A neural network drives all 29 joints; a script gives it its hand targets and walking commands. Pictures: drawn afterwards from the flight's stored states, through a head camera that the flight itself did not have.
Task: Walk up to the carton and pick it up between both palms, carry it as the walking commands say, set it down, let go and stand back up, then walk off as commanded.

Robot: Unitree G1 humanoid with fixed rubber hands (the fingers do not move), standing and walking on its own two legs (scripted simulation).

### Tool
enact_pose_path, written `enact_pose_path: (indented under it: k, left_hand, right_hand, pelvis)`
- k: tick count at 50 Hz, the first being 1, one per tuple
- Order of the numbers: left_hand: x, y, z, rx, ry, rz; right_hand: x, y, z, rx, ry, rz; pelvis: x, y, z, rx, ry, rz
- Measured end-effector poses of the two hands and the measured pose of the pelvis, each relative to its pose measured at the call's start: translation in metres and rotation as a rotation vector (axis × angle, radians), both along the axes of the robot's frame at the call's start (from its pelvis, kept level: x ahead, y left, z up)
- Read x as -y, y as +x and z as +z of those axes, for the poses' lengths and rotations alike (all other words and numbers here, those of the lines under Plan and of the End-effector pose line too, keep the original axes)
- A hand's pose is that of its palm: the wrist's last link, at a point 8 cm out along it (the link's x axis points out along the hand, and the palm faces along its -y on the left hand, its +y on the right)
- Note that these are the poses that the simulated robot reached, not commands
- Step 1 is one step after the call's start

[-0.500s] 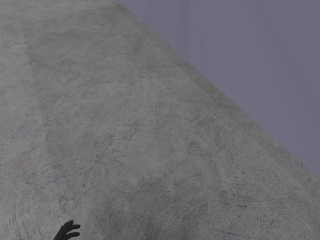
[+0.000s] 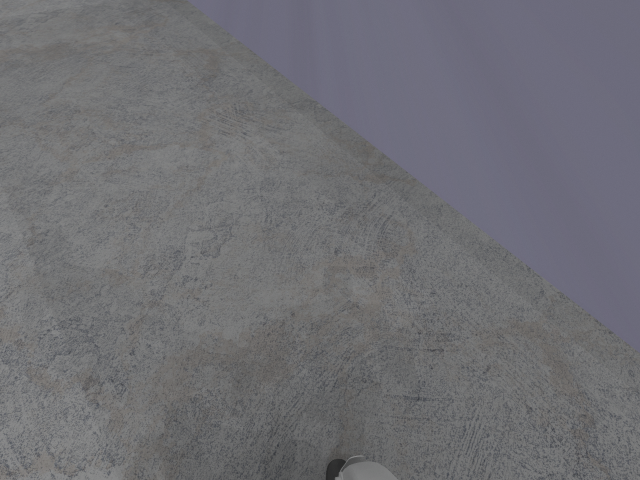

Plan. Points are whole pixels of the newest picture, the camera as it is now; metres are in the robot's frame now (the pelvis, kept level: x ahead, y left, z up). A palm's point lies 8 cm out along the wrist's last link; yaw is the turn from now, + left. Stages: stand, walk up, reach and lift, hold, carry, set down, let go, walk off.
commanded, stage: walk off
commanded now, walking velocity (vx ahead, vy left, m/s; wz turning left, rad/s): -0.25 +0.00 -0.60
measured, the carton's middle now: out of the picture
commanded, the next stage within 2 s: none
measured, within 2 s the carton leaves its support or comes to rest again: neither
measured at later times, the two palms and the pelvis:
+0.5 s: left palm out of the picture +0.01 +0.21 -0.09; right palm out of the picture -0.16 -0.30 -0.13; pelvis -0.16 -0.02 +0.00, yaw -18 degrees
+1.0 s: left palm out of the picture -0.05 +0.26 -0.13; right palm out of the picture -0.35 -0.20 -0.09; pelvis -0.27 +0.08 +0.01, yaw -36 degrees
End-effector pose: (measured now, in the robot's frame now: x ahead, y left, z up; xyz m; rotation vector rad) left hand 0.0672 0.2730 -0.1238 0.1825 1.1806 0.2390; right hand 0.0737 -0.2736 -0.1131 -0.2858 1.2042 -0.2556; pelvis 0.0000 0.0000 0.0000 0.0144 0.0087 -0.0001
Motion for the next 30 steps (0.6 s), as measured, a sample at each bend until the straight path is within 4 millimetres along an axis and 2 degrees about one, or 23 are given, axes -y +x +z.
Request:
enact_pose_path:
  k: [3,9,12,17,20,25,30]
  left_hand:
    - [-0.005,-0.005,0.0,-0.005,-0.008,-0.039]
    - [-0.004,-0.02,-0.002,-0.037,-0.024,-0.123]
    - [0.007,-0.016,0.001,-0.011,-0.027,-0.171]
    - [0.039,-0.01,0.01,0.067,-0.023,-0.273]
    - [0.056,-0.022,0.014,0.093,0.012,-0.341]
    - [0.06,-0.056,0.032,0.054,0.07,-0.4]
    - [0.064,-0.06,0.043,0.089,0.089,-0.452]
  right_hand:
    - [-0.002,-0.027,0.012,0.004,-0.022,-0.023]
    - [-0.011,-0.038,0.022,0.138,-0.013,-0.065]
    - [-0.011,-0.059,0.018,0.166,0.005,-0.095]
    - [0.006,-0.123,-0.003,0.142,0.042,-0.165]
    - [0.023,-0.172,-0.022,0.11,0.063,-0.226]
    - [0.03,-0.238,-0.019,0.044,0.089,-0.302]
    - [0.024,-0.285,-0.016,0.033,0.095,-0.352]
  pelvis:
    - [-0.003,-0.016,0.005,0.008,-0.021,-0.038]
    - [-0.007,-0.047,0.006,0.012,-0.039,-0.117]
    - [-0.004,-0.066,0.005,0.013,-0.041,-0.156]
    - [0.007,-0.105,-0.003,0.018,-0.026,-0.224]
    - [0.014,-0.13,-0.011,0.024,-0.025,-0.256]
    - [0.016,-0.16,0.002,0.016,0.022,-0.318]
    - [0.011,-0.186,0.007,0.006,0.044,-0.374]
